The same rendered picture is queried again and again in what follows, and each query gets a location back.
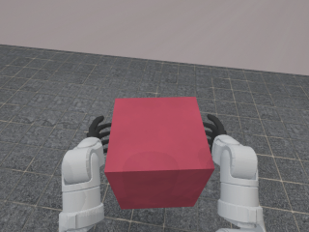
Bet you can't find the left robot hand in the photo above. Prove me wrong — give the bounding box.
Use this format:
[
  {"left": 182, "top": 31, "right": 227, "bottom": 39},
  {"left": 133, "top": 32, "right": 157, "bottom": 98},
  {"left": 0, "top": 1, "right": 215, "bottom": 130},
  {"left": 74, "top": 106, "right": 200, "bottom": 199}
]
[{"left": 86, "top": 115, "right": 112, "bottom": 154}]

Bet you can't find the robot right forearm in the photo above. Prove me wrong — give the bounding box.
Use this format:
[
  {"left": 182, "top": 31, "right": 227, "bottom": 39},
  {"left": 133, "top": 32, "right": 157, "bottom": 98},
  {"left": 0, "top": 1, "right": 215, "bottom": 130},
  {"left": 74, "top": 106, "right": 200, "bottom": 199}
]
[{"left": 211, "top": 134, "right": 266, "bottom": 232}]

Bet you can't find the robot left forearm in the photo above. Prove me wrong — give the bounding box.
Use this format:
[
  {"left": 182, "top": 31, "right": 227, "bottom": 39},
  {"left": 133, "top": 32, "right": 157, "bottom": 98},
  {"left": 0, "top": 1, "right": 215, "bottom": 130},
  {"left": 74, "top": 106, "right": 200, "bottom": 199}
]
[{"left": 58, "top": 137, "right": 105, "bottom": 232}]

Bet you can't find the right robot hand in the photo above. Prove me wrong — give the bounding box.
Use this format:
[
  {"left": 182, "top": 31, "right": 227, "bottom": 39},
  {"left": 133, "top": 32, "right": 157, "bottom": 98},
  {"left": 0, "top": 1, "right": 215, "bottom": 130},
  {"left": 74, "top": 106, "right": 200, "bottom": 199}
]
[{"left": 203, "top": 114, "right": 227, "bottom": 154}]

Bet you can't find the carton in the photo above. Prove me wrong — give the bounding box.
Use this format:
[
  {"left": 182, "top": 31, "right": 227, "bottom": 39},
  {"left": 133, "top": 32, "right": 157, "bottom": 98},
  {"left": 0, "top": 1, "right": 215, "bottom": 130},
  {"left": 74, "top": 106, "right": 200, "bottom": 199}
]
[{"left": 104, "top": 97, "right": 215, "bottom": 210}]

